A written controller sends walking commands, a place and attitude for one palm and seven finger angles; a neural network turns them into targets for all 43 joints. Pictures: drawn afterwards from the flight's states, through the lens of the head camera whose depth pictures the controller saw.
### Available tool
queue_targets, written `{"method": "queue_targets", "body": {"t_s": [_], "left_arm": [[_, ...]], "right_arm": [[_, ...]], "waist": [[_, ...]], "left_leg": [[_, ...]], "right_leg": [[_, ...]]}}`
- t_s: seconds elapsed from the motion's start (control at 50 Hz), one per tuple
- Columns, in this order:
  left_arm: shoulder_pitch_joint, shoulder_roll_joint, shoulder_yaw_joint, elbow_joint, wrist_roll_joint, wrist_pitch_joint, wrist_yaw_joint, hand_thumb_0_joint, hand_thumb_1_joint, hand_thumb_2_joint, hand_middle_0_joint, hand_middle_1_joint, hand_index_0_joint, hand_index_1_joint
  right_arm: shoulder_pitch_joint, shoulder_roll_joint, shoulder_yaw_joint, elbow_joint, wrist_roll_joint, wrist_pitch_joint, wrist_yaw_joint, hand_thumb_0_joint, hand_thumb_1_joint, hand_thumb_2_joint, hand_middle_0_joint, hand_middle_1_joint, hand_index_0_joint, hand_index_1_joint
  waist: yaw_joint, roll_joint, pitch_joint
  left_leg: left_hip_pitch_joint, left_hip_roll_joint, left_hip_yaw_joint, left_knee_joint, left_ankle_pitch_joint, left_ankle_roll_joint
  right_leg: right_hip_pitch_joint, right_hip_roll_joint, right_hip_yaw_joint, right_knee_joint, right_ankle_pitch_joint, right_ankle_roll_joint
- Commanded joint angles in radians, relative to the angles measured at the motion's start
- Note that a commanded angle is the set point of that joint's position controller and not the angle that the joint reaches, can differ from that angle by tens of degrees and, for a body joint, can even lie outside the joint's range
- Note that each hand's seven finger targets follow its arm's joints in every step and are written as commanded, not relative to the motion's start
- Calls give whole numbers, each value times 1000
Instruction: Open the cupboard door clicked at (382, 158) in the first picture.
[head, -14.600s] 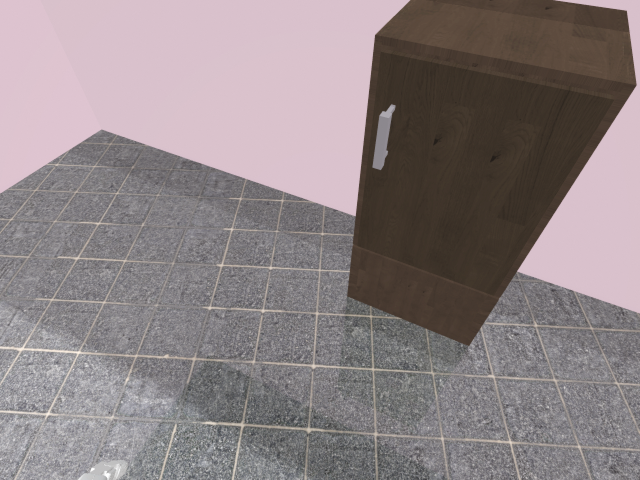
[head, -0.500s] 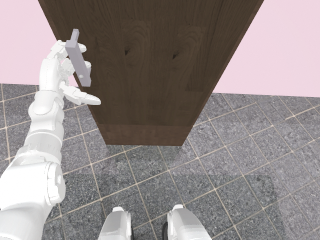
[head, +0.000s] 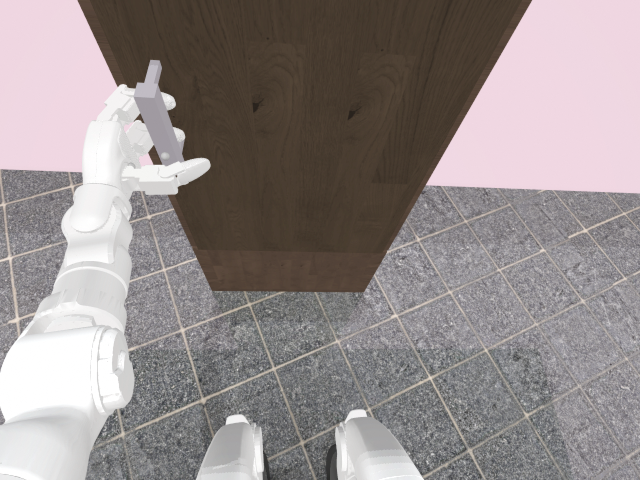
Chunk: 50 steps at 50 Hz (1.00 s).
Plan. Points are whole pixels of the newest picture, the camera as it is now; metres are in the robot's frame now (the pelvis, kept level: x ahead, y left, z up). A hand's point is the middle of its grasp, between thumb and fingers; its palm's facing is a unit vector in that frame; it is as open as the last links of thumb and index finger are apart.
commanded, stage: close the thumb around the handle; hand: left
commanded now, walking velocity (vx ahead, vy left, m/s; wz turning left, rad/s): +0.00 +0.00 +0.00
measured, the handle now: (165, 121) +0.54 +0.16 +0.07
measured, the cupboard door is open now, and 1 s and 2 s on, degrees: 0 18 39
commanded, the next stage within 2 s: pull the door open along its arc in 0.34 s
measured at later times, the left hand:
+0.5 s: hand (180, 163) +0.48 +0.14 +0.06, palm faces -0.07 -1.00 -0.01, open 5.6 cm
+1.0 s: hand (203, 248) +0.37 +0.11 +0.06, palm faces +0.20 -0.98 +0.07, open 6.0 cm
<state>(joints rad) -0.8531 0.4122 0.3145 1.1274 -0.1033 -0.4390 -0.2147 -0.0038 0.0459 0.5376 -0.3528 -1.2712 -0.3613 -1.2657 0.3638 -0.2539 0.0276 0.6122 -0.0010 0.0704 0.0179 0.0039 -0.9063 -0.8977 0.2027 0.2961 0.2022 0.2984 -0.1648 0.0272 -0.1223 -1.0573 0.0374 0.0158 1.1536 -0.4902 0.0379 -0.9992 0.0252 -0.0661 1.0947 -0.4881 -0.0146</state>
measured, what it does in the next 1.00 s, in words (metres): stands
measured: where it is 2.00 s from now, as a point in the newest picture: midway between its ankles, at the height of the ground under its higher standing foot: outside the picture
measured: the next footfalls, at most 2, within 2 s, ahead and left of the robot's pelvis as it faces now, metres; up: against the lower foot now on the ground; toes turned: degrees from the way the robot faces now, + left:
none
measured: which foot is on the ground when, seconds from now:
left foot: down 0.00-1.00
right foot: down 0.00-1.00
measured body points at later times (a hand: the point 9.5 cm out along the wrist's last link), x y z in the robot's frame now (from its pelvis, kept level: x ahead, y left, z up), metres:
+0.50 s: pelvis +0.00 +0.00 +0.00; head +0.12 +0.02 +0.44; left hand +0.48 +0.19 +0.06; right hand +0.03 -0.26 -0.11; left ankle +0.03 +0.09 -0.65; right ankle +0.01 -0.12 -0.65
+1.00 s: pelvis +0.01 -0.01 +0.02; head +0.09 -0.01 +0.46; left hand +0.35 +0.16 +0.06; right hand +0.14 -0.25 -0.09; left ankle +0.03 +0.09 -0.65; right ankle +0.01 -0.12 -0.65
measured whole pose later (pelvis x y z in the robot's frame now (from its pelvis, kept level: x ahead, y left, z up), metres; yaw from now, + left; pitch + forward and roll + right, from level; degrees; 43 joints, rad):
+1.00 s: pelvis +0.01 -0.01 +0.02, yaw +0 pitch +17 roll -1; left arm -0.16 0.03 0.05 0.41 -0.09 -0.43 0.20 0.02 0.70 0.77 -0.36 -1.34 -0.36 -1.30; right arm 0.27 -0.22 -0.01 0.53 -0.02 0.04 0.05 0.01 -0.91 -0.90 0.20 0.30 0.20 0.30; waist -0.05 0.01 -0.15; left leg -0.86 0.03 0.04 1.05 -0.48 0.02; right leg -0.83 0.02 -0.04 1.03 -0.49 -0.03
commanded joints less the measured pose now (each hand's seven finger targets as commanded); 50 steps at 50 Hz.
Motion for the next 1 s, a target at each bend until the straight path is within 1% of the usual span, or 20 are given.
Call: {"method": "queue_targets", "body": {"t_s": [0.0, 0.06, 0.12, 0.16, 0.18, 0.28, 0.34, 0.38, 0.42, 0.48, 0.52, 0.64, 0.68, 0.78, 0.8, 0.82, 0.86, 0.88, 0.96, 0.98], "left_arm": [[-439, 209, 24, -267, -11, -90, 2, 0, 564, 756, -376, -1314, -376, -1314], [-413, 205, 31, -230, -18, -82, 2, 0, 732, 828, -388, -1332, -388, -1332], [-395, 221, 40, -242, -14, -82, -4, 0, 900, 900, -400, -1350, -400, -1350], [-371, 193, 32, -258, -25, -79, -7, 0, 900, 900, -400, -1350, -400, -1350], [-366, 234, 76, -258, -34, -80, 1, 0, 900, 900, -400, -1350, -400, -1350], [-359, 274, 103, -280, -16, -91, 32, 0, 900, 900, -400, -1350, -400, -1350], [-353, 276, 102, -241, -9, -92, 36, 0, 900, 900, -400, -1350, -400, -1350], [-359, 307, 121, -257, -7, -101, 31, 0, 900, 900, -400, -1350, -400, -1350], [-375, 283, 100, -242, -8, -96, 26, 0, 900, 900, -400, -1350, -400, -1350], [-379, 66, -39, -308, -44, -105, 24, 0, 900, 900, -400, -1350, -400, -1350], [-318, 130, 6, -322, -33, -104, 42, 0, 900, 900, -400, -1350, -400, -1350], [-65, 59, -43, -449, -43, -87, 33, 0, 900, 900, -400, -1350, -400, -1350], [61, 26, -60, -542, -61, -79, 32, 0, 900, 900, -400, -1350, -400, -1350], [305, -10, -94, -742, -83, -68, 43, 0, 900, 900, -400, -1350, -400, -1350], [333, -54, 9, -788, -147, -64, 158, 0, 900, 900, -400, -1350, -400, -1350], [401, -139, -57, -806, -134, -56, 233, 0, 900, 900, -400, -1350, -400, -1350], [459, -150, -85, -851, -81, -59, 325, 0, 900, 900, -400, -1350, -400, -1350], [484, -152, -66, -876, -63, -65, 389, 0, 900, 900, -400, -1350, -400, -1350], [589, -284, -218, -1007, 57, -76, 543, 0, 900, 900, -400, -1350, -400, -1350], [628, -302, -242, -1028, 80, -74, 570, 0, 900, 900, -400, -1350, -400, -1350]], "right_arm": [[145, -183, -67, -58, -3, -20, -9, 0, -900, -900, 200, 300, 200, 300], [147, -183, -66, -53, -3, -18, -9, 0, -900, -900, 200, 300, 200, 300], [146, -182, -65, -60, -2, -15, -10, 0, -900, -900, 200, 300, 200, 300], [139, -177, -67, -65, 1, -13, -9, 0, -900, -900, 200, 300, 200, 300], [150, -182, -68, -65, 0, -12, -11, 0, -900, -900, 200, 300, 200, 300], [137, -174, -61, -75, -2, -14, -14, 0, -900, -900, 200, 300, 200, 300], [124, -174, -59, -78, 0, -15, -15, 0, -900, -900, 200, 300, 200, 300], [124, -175, -57, -90, -1, -17, -20, 0, -900, -900, 200, 300, 200, 300], [115, -173, -55, -87, 2, -17, -21, 0, -900, -900, 200, 300, 200, 300], [110, -153, -64, -93, 1, -35, -8, 0, -900, -900, 200, 300, 200, 300], [117, -172, -73, -82, -2, -32, -4, 0, -900, -900, 200, 300, 200, 300], [83, -158, -79, -127, 12, -20, 9, 0, -900, -900, 200, 300, 200, 300], [65, -152, -82, -154, 19, -23, 12, 0, -900, -900, 200, 300, 200, 300], [15, -141, -83, -192, 30, -29, 10, 0, -900, -900, 200, 300, 200, 300], [-16, -108, -80, -190, 22, -40, 6, 0, -900, -900, 200, 300, 200, 300], [-29, -100, -75, -197, 15, -54, 10, 0, -900, -900, 200, 300, 200, 300], [-36, -104, -77, -188, 1, -65, 19, 0, -900, -900, 200, 300, 200, 300], [-47, -98, -78, -188, -9, -70, 19, 0, -900, -900, 200, 300, 200, 300], [-88, -74, -78, -200, -36, -73, 39, 0, -900, -900, 200, 300, 200, 300], [-91, -72, -79, -207, -41, -73, 40, 0, -900, -900, 200, 300, 200, 300]], "waist": [[-1, 140, -520], [-11, 77, -483], [4, 99, -491], [6, 97, -497], [14, 78, -493], [27, 77, -469], [13, 29, -429], [23, 63, -458], [13, 68, -443], [-3, 88, -495], [21, 77, -521], [64, 13, -493], [90, 47, -505], [111, -2, -405], [179, -5, -400], [165, -5, -373], [152, -32, -345], [167, -42, -343], [167, -9, -375], [167, -40, -383]], "left_leg": [[475, -14, -83, -128, 375, -18], [421, -16, -78, -127, 357, -13], [425, -19, -72, -130, 380, -14], [447, -17, -73, -132, 402, -16], [444, -16, -76, -132, 416, -15], [386, -23, -62, -138, 369, -13], [326, -26, -50, -138, 299, -8], [326, -29, -50, -137, 299, -8], [338, -25, -52, -139, 290, -11], [433, -22, -62, -141, 327, -17], [439, -20, -59, -138, 353, -19], [397, -31, -31, -174, 350, -13], [428, -34, -23, -184, 386, -13], [401, -36, -10, -219, 364, -8], [389, -35, 0, -235, 368, -19], [395, -35, 0, -241, 359, -26], [388, -34, -4, -235, 341, -29], [379, -36, -4, -226, 353, -27], [420, -34, -6, -213, 396, -35], [423, -35, -10, -208, 413, -31]], "right_leg": [[127, 30, 30, -127, 295, -14], [155, 31, 32, -133, 303, -8], [175, 29, 35, -129, 328, -10], [172, 31, 30, -132, 338, -11], [182, 33, 26, -126, 346, -12], [223, 28, 42, -128, 343, -8], [234, 26, 52, -143, 308, 0], [249, 26, 57, -133, 311, -4], [221, 25, 53, -138, 295, -3], [182, 29, 34, -136, 301, -8], [198, 28, 39, -134, 322, -8], [316, 27, 44, -157, 382, -8], [342, 28, 41, -159, 415, -13], [395, 22, 41, -186, 430, -8], [408, 23, 29, -192, 416, -5], [392, 22, 19, -192, 394, -3], [376, 16, 17, -185, 381, -2], [383, 15, 18, -179, 391, -3], [385, 2, 18, -154, 428, -10], [399, 4, 20, -154, 448, -10]]}}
